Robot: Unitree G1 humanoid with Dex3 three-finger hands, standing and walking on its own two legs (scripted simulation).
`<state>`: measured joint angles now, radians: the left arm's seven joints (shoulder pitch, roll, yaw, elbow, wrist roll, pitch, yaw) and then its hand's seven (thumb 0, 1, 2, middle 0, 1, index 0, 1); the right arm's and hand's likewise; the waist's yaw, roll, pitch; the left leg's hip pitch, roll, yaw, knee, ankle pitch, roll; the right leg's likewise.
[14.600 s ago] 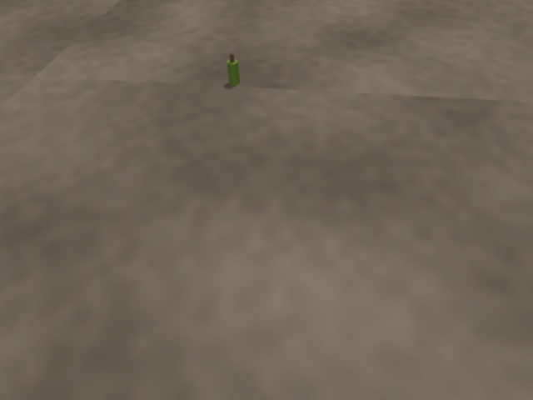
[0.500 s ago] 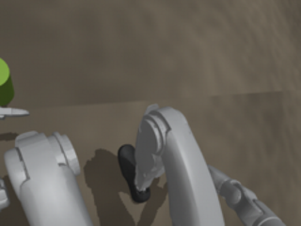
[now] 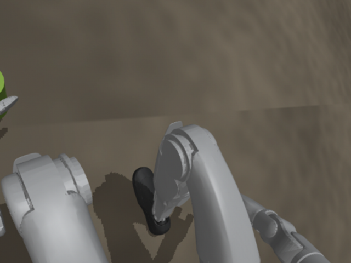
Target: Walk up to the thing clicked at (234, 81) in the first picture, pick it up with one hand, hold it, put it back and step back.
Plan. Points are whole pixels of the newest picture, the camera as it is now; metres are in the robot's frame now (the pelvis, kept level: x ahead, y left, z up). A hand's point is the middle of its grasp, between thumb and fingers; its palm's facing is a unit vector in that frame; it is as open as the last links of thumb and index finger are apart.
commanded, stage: settle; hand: left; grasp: from the side
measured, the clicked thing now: out of the picture +0.46 +0.26 -0.19
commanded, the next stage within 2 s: lift in 1.90 s
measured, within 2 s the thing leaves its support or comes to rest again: leaves its support in 0.48 s
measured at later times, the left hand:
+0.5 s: hand out of the picture +0.44 +0.25 -0.17, palm faces +0.15 -0.99 -0.03, open 10.2 cm
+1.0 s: hand out of the picture +0.43 +0.26 -0.04, palm faces +0.14 -0.99 -0.08, open 10.2 cm
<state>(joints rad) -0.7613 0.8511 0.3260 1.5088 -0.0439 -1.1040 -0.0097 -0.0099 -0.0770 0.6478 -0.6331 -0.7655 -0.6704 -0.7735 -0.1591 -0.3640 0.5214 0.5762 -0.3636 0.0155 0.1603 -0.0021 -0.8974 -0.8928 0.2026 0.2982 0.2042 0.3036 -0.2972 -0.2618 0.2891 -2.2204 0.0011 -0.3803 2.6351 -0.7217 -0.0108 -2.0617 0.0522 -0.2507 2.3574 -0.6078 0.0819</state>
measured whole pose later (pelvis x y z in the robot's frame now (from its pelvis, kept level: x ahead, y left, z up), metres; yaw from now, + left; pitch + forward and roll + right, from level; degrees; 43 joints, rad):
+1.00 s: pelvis +0.01 -0.01 +0.03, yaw +6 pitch +26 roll -12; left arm -0.62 0.53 0.24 0.91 -0.08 -0.62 -0.12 -0.02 -0.37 1.03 -0.67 -0.98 -0.70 -1.00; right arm 0.04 -0.32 0.19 0.62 -0.14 0.06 0.13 0.00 -0.91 -0.90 0.20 0.30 0.20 0.30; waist -0.17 -0.05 0.02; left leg -2.24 0.01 -0.21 2.45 -0.69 0.00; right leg -2.14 0.00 -0.13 2.30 -0.64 0.04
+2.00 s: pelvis +0.02 -0.02 +0.09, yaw +11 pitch +33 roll -5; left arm -0.65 0.42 0.31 0.88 -0.11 -0.51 -0.23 -0.02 -0.46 1.13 -0.68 -1.01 -0.72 -1.03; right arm 0.12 -0.28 0.05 0.68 -0.07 -0.01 0.06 0.00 -0.91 -0.90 0.20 0.30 0.20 0.30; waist -0.14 0.02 -0.12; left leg -2.15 0.01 -0.10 2.25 -0.69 -0.01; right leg -2.10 -0.02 -0.04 2.19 -0.67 0.02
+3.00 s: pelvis +0.05 -0.01 +0.27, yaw +14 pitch +27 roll -4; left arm -0.20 0.31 0.16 0.31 -0.19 -0.24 -0.19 -0.02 -0.48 1.15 -0.69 -1.00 -0.73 -1.02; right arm 0.16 -0.24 0.00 0.63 0.05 -0.08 -0.05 0.01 -0.91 -0.89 0.20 0.30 0.20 0.30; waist -0.05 0.03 -0.18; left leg -1.48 0.04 -0.06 1.65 -0.64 -0.01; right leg -1.44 -0.02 -0.05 1.60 -0.62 0.02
